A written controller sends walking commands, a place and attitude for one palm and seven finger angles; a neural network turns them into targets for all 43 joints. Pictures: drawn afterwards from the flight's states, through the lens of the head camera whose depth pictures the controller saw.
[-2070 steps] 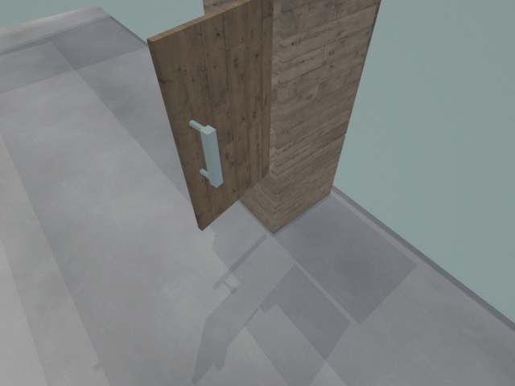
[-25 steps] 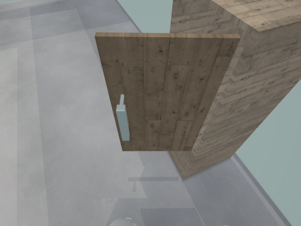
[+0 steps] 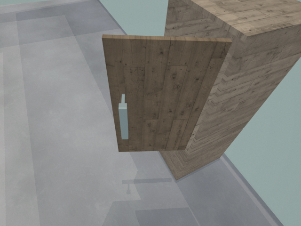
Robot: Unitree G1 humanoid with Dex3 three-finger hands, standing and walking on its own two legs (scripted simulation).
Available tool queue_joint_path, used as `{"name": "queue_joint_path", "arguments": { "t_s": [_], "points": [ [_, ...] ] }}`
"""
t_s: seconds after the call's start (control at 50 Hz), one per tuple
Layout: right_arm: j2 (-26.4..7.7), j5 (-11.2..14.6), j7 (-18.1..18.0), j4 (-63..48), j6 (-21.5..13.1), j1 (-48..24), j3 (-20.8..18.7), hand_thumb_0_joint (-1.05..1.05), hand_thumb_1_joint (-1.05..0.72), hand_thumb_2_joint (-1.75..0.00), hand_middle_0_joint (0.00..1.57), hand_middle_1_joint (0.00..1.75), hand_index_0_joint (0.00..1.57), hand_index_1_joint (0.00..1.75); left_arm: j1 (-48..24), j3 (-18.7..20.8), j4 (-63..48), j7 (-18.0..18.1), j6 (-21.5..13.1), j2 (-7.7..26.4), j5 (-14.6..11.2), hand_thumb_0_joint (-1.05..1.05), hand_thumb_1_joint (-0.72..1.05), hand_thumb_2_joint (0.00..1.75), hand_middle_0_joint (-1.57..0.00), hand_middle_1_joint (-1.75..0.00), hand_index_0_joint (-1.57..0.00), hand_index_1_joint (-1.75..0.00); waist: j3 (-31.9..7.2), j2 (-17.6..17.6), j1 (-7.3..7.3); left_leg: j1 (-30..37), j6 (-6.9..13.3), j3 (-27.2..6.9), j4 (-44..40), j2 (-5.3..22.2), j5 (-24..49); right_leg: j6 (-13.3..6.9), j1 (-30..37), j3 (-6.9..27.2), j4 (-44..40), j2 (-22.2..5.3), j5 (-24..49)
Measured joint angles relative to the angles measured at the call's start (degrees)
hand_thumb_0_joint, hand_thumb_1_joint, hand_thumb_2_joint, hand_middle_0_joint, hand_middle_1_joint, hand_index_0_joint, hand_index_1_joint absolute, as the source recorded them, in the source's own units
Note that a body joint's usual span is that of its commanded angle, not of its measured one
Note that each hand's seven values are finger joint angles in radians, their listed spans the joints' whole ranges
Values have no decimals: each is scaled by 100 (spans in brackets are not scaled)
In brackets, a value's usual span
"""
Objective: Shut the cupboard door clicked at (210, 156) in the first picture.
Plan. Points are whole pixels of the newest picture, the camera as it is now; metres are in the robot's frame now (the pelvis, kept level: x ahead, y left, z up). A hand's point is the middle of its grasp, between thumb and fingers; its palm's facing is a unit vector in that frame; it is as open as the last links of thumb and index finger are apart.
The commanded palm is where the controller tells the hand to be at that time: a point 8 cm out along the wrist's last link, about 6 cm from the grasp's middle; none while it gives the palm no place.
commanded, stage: come to a stop and stand still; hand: left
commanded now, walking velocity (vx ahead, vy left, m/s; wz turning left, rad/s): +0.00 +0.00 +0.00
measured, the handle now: (124, 117) +0.46 +0.11 -0.04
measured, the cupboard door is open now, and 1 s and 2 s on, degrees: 67 67 67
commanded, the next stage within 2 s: look again from close up in 1.34 s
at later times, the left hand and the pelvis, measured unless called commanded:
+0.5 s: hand out of the picture -0.02 +0.10 -0.18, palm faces +0.04 -0.99 -0.14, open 7.4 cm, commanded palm none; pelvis +0.00 -0.05 +0.00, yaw +1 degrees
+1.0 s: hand out of the picture +0.02 +0.12 -0.19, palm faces +0.05 -0.98 -0.17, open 7.4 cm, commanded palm none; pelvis +0.03 -0.05 +0.00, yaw +0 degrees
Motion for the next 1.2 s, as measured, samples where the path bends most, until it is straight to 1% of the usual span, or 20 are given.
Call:
{"name": "queue_joint_path", "arguments": {
  "t_s": [0.04, 0.06, 0.08, 0.12, 0.16, 0.22, 0.42, 0.6, 0.78, 0.98, 1.2],
  "points": [
    [2, 33, 20, 108, 18, 134, -28, 0, -91, -90, 20, 30, 20, 30, 7, -27, -11, 11, -88, -5, 1, 0, 91, 90, -19, -30, -19, -30, -60, -118, -6, -83, -67, 50, 95, -77, -10, -89, 319, 32, -815, -66, 379],
    [1, 46, 32, 161, 30, 177, -36, 0, -91, -90, 20, 30, 20, 30, 3, -34, 9, 27, -135, -16, 4, 0, 91, 90, -19, -30, -19, -30, -79, -182, -2, -139, -103, 95, 165, -120, -26, -63, 372, 97, -1022, -116, 468],
    [-32, 52, 44, 223, 51, 206, -48, 0, -91, -90, 20, 30, 20, 30, -19, -55, 62, 39, -152, -82, 3, 0, 91, 90, -19, -30, -19, -30, -61, -116, -32, -138, -138, 66, 194, -93, -28, 0, 370, 77, -992, -88, 499],
    [-81, 45, 64, 320, 79, 319, -52, 0, -91, -90, 20, 30, 20, 30, 20, -124, 147, 35, -192, -206, -5, 0, 91, 90, -19, -30, -19, -30, -101, 4, -99, -75, -196, -7, 121, -54, 23, 49, 403, 15, -965, -38, 491],
    [-80, 36, 78, 403, 70, 434, -36, 0, -91, -90, 20, 30, 19, 29, 93, -166, 211, 58, -230, -290, -10, 0, 91, 90, -19, -30, -19, -30, -146, 50, -126, -11, -228, -34, 59, -15, 64, 31, 456, -5, -996, 7, 495],
    [-6, 36, 83, 509, 25, 570, 7, 0, -91, -90, 20, 30, 19, 29, 177, -182, 305, 83, -250, -313, -32, 0, 93, 90, -20, -30, -20, -30, -156, 33, -139, 72, -283, -46, 6, 43, 79, -31, 520, -8, -1020, 67, 499],
    [268, 49, 49, 668, -11, 638, 84, 0, -91, -90, 20, 30, 19, 29, 390, -210, 418, 103, -299, -494, -66, 0, 92, 90, -20, -30, -19, -30, -25, -21, -53, 115, -403, -118, -45, 155, 86, -154, 590, -62, -1110, 192, 515],
    [330, 69, 0, 588, -89, 346, 83, 0, -91, -90, 20, 30, 19, 29, 540, -212, 493, 127, -331, -647, -54, 0, 91, 90, -20, -30, -19, -30, 27, -79, 50, 145, -431, -136, 3, 174, -24, -181, 672, -75, -1165, 213, 458],
    [176, 72, -38, 498, -105, 45, 59, 1, -92, -90, 20, 30, 19, 29, 530, -205, 475, 149, -361, -601, -31, 0, 91, 90, -20, -30, -19, -30, 34, -112, 119, 240, -434, -125, 36, 155, -145, -176, 802, -68, -1210, 191, 380],
    [116, 70, -38, 436, -116, -97, 82, 0, -91, -90, 20, 30, 19, 29, 407, -184, 406, 158, -370, -427, -28, 0, 91, 90, -19, -30, -19, -30, 39, -117, 121, 342, -432, -95, 45, 143, -247, -165, 940, -41, -1296, 173, 339],
    [120, 69, -23, 477, -100, -38, 110, 0, -91, -90, 20, 30, 19, 29, 291, -176, 335, 164, -357, -328, -35, 0, 91, 90, -19, -30, -19, -30, 63, -119, 92, 437, -402, -70, 40, 103, -301, -131, 1056, -25, -1355, 127, 318]
  ]
}}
